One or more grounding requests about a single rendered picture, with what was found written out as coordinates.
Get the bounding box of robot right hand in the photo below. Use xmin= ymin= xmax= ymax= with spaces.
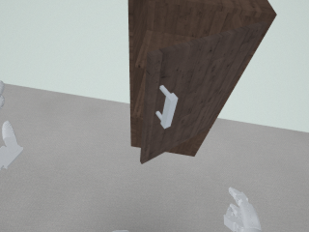
xmin=223 ymin=188 xmax=262 ymax=232

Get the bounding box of robot left hand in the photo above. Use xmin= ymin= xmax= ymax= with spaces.
xmin=0 ymin=80 xmax=23 ymax=171

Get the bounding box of handle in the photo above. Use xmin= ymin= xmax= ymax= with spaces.
xmin=155 ymin=85 xmax=178 ymax=129

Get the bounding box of cupboard door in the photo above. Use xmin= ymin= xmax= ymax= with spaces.
xmin=140 ymin=21 xmax=267 ymax=164

